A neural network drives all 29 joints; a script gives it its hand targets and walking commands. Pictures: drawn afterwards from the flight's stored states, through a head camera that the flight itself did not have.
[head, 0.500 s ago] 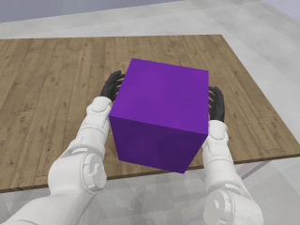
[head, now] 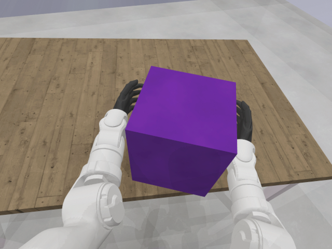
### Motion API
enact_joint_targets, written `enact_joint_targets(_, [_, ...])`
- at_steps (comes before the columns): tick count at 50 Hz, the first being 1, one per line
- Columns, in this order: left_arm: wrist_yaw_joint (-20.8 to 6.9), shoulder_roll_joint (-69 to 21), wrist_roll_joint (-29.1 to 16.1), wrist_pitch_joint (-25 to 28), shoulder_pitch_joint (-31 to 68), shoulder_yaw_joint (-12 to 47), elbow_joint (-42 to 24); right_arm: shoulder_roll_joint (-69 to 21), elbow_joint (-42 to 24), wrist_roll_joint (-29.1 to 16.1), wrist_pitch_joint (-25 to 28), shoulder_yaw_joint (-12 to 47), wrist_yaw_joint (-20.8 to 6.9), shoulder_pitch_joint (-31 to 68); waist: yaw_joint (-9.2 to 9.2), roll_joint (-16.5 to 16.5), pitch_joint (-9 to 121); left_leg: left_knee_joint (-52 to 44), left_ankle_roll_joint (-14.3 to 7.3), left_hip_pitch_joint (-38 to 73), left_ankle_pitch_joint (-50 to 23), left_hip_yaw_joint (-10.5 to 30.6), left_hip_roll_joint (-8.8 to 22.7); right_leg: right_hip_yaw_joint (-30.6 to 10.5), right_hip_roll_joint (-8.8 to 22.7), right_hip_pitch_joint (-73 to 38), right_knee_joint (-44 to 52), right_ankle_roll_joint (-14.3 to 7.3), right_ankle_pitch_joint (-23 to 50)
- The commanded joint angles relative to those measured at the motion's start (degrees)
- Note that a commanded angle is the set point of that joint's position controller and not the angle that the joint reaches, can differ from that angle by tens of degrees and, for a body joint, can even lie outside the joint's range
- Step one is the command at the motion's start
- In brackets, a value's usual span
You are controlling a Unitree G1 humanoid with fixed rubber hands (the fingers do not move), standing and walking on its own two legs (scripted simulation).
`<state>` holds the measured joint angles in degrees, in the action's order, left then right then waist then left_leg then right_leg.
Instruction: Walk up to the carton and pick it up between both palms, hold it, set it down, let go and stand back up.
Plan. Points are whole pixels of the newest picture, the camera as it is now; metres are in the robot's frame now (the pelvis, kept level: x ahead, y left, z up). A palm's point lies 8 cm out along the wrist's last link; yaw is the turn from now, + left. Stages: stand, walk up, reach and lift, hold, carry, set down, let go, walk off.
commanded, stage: reach and lift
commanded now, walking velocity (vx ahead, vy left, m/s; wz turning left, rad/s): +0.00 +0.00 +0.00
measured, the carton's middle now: (179, 135) +0.38 -0.05 +0.03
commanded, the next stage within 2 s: none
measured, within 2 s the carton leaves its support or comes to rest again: leaves its support in 0.94 s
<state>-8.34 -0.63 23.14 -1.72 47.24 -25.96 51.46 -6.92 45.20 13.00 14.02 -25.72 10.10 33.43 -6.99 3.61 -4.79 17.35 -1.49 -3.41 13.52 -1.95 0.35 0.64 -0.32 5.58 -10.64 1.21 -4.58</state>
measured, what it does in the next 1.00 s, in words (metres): stands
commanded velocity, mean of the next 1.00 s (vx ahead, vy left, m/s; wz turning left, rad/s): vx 0.00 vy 0.00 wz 0.00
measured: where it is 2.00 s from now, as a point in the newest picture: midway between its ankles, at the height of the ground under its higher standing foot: outside the picture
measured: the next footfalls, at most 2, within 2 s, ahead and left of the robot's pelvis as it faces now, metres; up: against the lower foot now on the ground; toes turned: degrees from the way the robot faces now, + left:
none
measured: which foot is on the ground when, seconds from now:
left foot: down 0.00-1.00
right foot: down 0.00-1.00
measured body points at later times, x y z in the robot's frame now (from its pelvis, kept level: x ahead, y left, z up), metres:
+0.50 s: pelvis +0.00 +0.00 +0.00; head +0.04 +0.03 +0.45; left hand +0.44 +0.09 +0.08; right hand +0.36 -0.21 +0.07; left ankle -0.05 +0.09 -0.75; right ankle +0.01 -0.13 -0.75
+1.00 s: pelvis -0.01 -0.01 +0.00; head +0.00 +0.02 +0.45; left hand +0.41 +0.11 +0.09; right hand +0.36 -0.19 +0.09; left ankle -0.05 +0.09 -0.75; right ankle +0.01 -0.13 -0.75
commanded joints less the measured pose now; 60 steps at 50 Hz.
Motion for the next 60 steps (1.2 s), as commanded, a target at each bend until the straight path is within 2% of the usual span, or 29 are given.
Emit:
enact_joint_targets(1, [-4.4,-25.8,0.7,0.2,18.9,13.2,0.9,-27.8,-1.2,3.5,2.3,19.3,-5.4,24.0,2.04,-5.1,21.2,-0.8,2.5,-0.8,-19.0,-3.8,-1.0,5.9,-1.7,-13.2,-3.9,0.9,18.2])
enact_joint_targets(5, [-4.6,-24.7,0.8,0.7,19.4,12.3,1.2,-28.3,0.4,3.6,2.1,19.4,-5.2,23.2,2.03,-4.8,19.9,-0.9,2.1,-2.5,-18.3,-3.7,-1.1,5.4,-1.3,-14.1,-4.1,1.0,19.3])
enact_joint_targets(6, [-4.7,-24.6,0.6,0.3,19.2,12.6,1.8,-27.5,0.3,3.6,2.2,18.8,-5.0,23.7,1.32,-4.4,18.9,-0.9,2.2,-2.7,-17.7,-3.3,-0.9,5.7,-1.4,-13.8,-4.2,1.1,18.7])
enact_joint_targets(7, [-4.8,-24.5,0.7,0.2,19.5,12.3,1.8,-27.7,0.4,3.5,2.1,18.8,-4.8,23.7,1.71,-4.4,18.8,-1.2,2.1,-2.7,-16.8,-3.7,-1.1,5.7,-1.3,-13.9,-4.0,1.2,18.3])
enact_joint_targets(9, [-4.9,-25.0,0.4,0.1,19.3,13.0,0.9,-27.6,0.3,3.1,2.2,19.1,-4.6,23.0,1.03,-4.6,19.9,-1.0,2.3,-1.6,-18.3,-3.5,-1.0,5.8,-1.3,-13.9,-4.1,1.2,19.8])
enact_joint_targets(15, [-4.2,-25.2,0.0,-0.1,19.4,14.0,0.1,-27.8,-0.1,1.8,2.7,20.1,-4.4,24.3,2.03,-5.9,21.4,-0.3,2.8,-1.3,-19.7,-3.2,-1.0,5.9,-1.5,-12.3,-3.9,0.9,19.4])
enact_joint_targets(18, [-3.9,-25.3,-0.4,-0.1,19.2,14.5,0.1,-27.7,-0.2,1.3,2.7,20.9,-4.2,23.7,1.64,-5.8,21.0,-0.7,2.5,-2.0,-18.7,-3.3,-1.1,5.5,-1.4,-12.7,-3.9,0.8,19.1])
enact_joint_targets(20, [-4.0,-25.2,-0.6,-0.5,19.1,14.3,-0.2,-27.4,-1.0,1.3,2.2,21.3,-4.0,24.0,1.6,-4.3,21.3,-1.2,2.0,-2.3,-17.5,-3.4,-1.2,5.5,-1.5,-13.0,-3.7,1.1,19.1])
enact_joint_targets(23, [-3.7,-26.3,-1.7,-0.6,19.2,16.4,-1.9,-27.6,-3.2,0.4,2.9,22.6,-3.8,25.5,1.68,-5.1,24.7,0.3,2.7,-0.5,-21.4,-2.9,-1.0,5.8,-1.8,-12.2,-4.1,0.9,21.6])
enact_joint_targets(25, [-3.7,-26.4,-1.5,-1.3,18.7,16.5,-1.3,-27.1,-2.6,-0.4,2.5,23.1,-3.7,25.4,1.71,-5.5,23.0,0.5,2.8,0.7,-21.7,-2.9,-1.0,5.7,-1.9,-12.1,-3.4,0.6,20.3])
enact_joint_targets(27, [-3.6,-26.9,-2.2,-1.6,18.5,17.2,-3.0,-27.1,-4.1,-1.7,2.9,24.9,-3.5,25.9,2.26,-5.6,24.5,0.7,2.8,0.6,-24.0,-2.9,-0.9,5.6,-1.9,-12.7,-3.8,0.5,22.3])
enact_joint_targets(28, [-3.4,-27.1,-2.5,-1.8,18.4,17.9,-3.6,-26.9,-3.7,-1.8,2.8,25.0,-3.4,25.5,1.67,-5.7,25.1,1.0,3.0,1.0,-25.2,-2.8,-0.8,5.7,-2.0,-12.9,-3.9,0.4,22.9])
enact_joint_targets(29, [-3.2,-27.5,-2.9,-2.0,18.2,18.5,-4.4,-26.7,-4.9,-2.5,2.9,25.7,-3.3,26.2,2.03,-5.6,26.0,1.3,3.1,1.6,-25.9,-2.5,-0.7,5.8,-2.2,-12.5,-3.8,0.5,23.1])
enact_joint_targets(32, [-3.0,-28.2,-4.0,-3.0,18.1,20.6,-6.5,-26.4,-5.9,-3.8,2.0,27.1,-3.3,26.5,1.44,-5.3,25.6,1.4,3.1,2.2,-25.7,-2.3,-0.8,5.5,-2.1,-12.4,-3.7,0.5,22.7])
enact_joint_targets(35, [-2.7,-29.7,-5.7,-3.8,17.6,23.9,-10.7,-26.2,-9.2,-5.9,1.7,29.8,-3.1,27.4,1.17,-5.9,28.2,2.5,3.6,3.9,-29.8,-1.8,-0.8,5.5,-2.5,-13.6,-4.2,0.4,25.6])
enact_joint_targets(38, [-2.3,-29.9,-6.6,-5.3,17.2,25.6,-13.7,-25.6,-11.1,-8.0,0.6,32.2,-3.2,28.0,1.31,-5.6,29.3,2.4,3.6,3.7,-29.0,-1.4,-1.0,5.4,-2.5,-14.0,-4.0,0.2,24.4])
enact_joint_targets(40, [-2.1,-30.8,-8.1,-6.0,17.7,28.1,-15.8,-25.8,-12.8,-8.6,-0.2,33.0,-3.0,28.6,0.07,-4.9,30.7,2.7,3.7,4.1,-29.6,-0.8,-1.0,5.3,-2.5,-14.6,-4.5,0.6,26.2])
enact_joint_targets(41, [-2.0,-31.1,-8.9,-6.5,17.1,29.2,-17.5,-25.9,-14.7,-9.6,-0.5,34.5,-3.0,29.2,0.24,-4.8,31.6,3.2,3.7,4.2,-30.7,-0.7,-1.3,5.1,-2.4,-15.6,-4.8,0.7,28.4])
enact_joint_targets(42, [-2.1,-31.4,-9.5,-7.1,16.8,30.3,-18.0,-25.5,-15.3,-10.0,-1.0,35.1,-2.7,29.4,-0.64,-4.3,31.6,3.3,3.8,4.1,-31.2,-0.4,-1.3,5.0,-2.5,-16.4,-5.2,1.0,29.6])
enact_joint_targets(43, [-2.2,-30.7,-9.4,-7.6,16.4,29.9,-18.5,-25.4,-15.5,-10.8,-1.9,36.2,-2.7,28.9,0.28,-4.1,30.6,2.8,3.5,3.2,-29.6,-0.6,-1.6,4.8,-2.2,-16.9,-5.1,1.2,28.5])
enact_joint_targets(44, [-2.3,-31.4,-10.0,-8.2,17.4,31.0,-19.6,-25.8,-16.7,-11.3,-2.5,36.4,-2.6,30.0,-0.37,-4.5,31.1,2.6,3.6,3.4,-28.8,-0.5,-1.7,4.8,-2.3,-17.1,-5.1,1.2,28.1])
enact_joint_targets(46, [-2.3,-31.9,-10.9,-8.6,18.5,31.8,-21.7,-26.6,-18.9,-12.4,-3.7,38.1,-2.6,31.2,0.16,-4.0,32.9,2.1,3.2,2.2,-26.9,-0.4,-2.0,4.6,-2.1,-18.6,-5.3,1.4,28.0])
enact_joint_targets(50, [-1.6,-34.3,-14.0,-9.0,23.4,36.2,-25.1,-28.3,-20.7,-14.1,-6.4,39.4,-2.9,34.2,-1.23,-4.9,33.3,2.4,3.8,3.1,-25.0,0.4,-2.1,4.2,-2.1,-17.0,-5.4,1.3,24.4])
enact_joint_targets(53, [-2.3,-33.8,-13.6,-10.9,24.4,34.7,-23.0,-27.6,-17.8,-13.1,-9.5,36.3,-3.2,34.3,-2.44,-3.8,28.1,-0.3,3.0,0.9,-16.5,0.6,-2.0,4.2,-1.5,-15.4,-4.5,1.5,17.3])
enact_joint_targets(54, [-2.6,-33.7,-12.9,-11.5,24.3,33.5,-21.9,-27.1,-16.9,-12.7,-10.2,35.2,-3.3,34.1,-2.19,-4.3,26.6,-0.8,3.1,0.7,-15.3,0.5,-2.1,4.4,-1.4,-15.3,-4.2,1.3,15.5])
enact_joint_targets(56, [-2.8,-33.8,-13.1,-11.6,26.0,32.6,-23.2,-27.2,-16.8,-12.4,-10.7,34.0,-3.8,34.9,-2.16,-3.9,28.4,-1.0,3.1,1.4,-15.5,0.4,-2.0,4.8,-1.6,-15.2,-4.2,1.3,14.3])
enact_joint_targets(59, [-2.9,-33.7,-12.1,-12.9,26.2,30.9,-21.3,-26.0,-15.4,-12.6,-11.7,32.4,-4.5,36.5,-2.13,-4.3,25.0,-1.6,3.5,1.4,-14.2,0.6,-1.9,5.2,-1.9,-15.0,-3.7,0.9,11.1])
enact_joint_targets(60, [-3.0,-33.4,-11.5,-13.5,25.0,30.0,-20.2,-25.5,-15.0,-12.7,-11.9,32.2,-4.8,36.7,-1.57,-4.3,24.0,-1.7,3.4,1.3,-14.0,0.5,-1.8,5.4,-1.9,-14.6,-3.4,0.7,10.3])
